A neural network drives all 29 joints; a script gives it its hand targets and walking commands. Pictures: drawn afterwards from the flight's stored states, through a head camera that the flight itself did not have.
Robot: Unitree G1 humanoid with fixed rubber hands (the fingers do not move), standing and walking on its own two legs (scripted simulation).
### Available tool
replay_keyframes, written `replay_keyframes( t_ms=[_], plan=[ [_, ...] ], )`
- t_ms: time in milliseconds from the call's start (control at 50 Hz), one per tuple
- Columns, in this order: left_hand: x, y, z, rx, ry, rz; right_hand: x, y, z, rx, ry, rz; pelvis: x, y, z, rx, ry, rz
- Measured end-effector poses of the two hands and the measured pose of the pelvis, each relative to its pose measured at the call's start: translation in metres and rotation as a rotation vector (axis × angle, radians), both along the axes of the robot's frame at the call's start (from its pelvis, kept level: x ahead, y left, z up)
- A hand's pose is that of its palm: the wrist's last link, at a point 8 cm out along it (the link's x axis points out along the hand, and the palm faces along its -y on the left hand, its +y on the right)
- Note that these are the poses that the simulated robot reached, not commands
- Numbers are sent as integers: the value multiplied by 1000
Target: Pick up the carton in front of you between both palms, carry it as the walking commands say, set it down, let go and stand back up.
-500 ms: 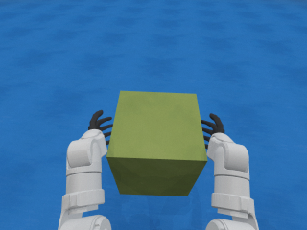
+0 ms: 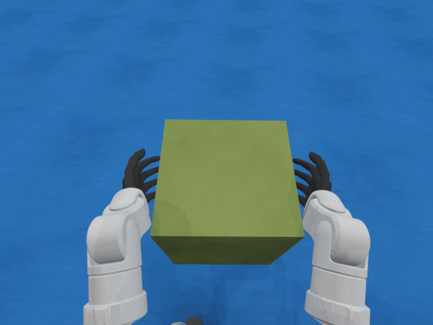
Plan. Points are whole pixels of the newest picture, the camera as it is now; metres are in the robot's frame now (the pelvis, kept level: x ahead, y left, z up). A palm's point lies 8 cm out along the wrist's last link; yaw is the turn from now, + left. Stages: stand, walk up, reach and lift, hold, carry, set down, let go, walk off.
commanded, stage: carry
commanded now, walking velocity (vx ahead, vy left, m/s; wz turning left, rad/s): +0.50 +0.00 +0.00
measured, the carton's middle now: (223, 200) +0.34 +0.01 +0.04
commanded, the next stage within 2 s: none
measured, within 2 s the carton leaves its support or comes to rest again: neither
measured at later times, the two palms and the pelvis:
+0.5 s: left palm (165, 106) +0.55 +0.15 +0.11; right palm (297, 109) +0.55 -0.15 +0.11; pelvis +0.33 -0.01 +0.00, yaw +1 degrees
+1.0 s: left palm (186, 39) +0.86 +0.13 +0.12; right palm (285, 42) +0.87 -0.17 +0.11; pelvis +0.64 -0.02 +0.02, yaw +2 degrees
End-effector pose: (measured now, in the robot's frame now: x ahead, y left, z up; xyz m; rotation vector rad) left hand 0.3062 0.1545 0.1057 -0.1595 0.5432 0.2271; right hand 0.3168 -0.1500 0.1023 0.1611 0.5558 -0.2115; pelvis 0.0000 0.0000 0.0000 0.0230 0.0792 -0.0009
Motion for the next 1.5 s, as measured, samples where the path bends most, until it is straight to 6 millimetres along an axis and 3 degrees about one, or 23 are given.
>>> replay_keyframes(
  t_ms=[60,140,240,340,460,560,640,780,900,980,1120,1180,1340,1500],
  plan=[
    [32,8,-18,-13,41,-31,25,9,-11,-35,37,6,39,11,-5,5,-8,-19],
    [58,10,-26,6,139,-88,42,15,-17,-45,132,30,82,21,11,-22,-10,-30],
    [94,10,-15,20,150,-125,70,15,-5,-69,145,18,140,25,25,-55,-7,-15],
    [136,10,-1,17,103,-105,118,15,10,-71,98,33,207,19,27,-61,-15,-3],
    [209,-1,4,24,49,-68,199,4,11,-63,41,64,296,1,11,-41,-33,8],
    [287,-21,-10,56,40,-50,283,-16,-13,-30,29,78,376,-20,-14,-47,-49,29],
    [329,-28,-18,54,130,-24,335,-23,-21,-27,118,109,417,-33,-3,-34,-38,55],
    [399,-32,-3,52,146,6,413,-26,-5,-34,132,141,490,-42,21,-9,-24,51],
    [480,-32,14,55,85,-33,482,-28,12,-32,74,102,566,-35,27,-3,-19,39],
    [538,-24,15,53,60,-53,535,-19,13,-29,50,78,624,-22,21,-11,-21,32],
    [652,12,-24,11,78,-59,646,17,-15,-66,72,70,738,13,-10,-9,-35,8],
    [694,22,-35,3,150,-74,684,27,-24,-75,145,60,772,25,-4,-15,-27,-10],
    [791,27,-20,9,172,-128,766,32,-8,-78,170,14,865,40,25,-55,-14,-7],
    [895,27,-2,18,81,-78,885,31,9,-76,75,57,978,29,22,-49,-20,12]
  ],
)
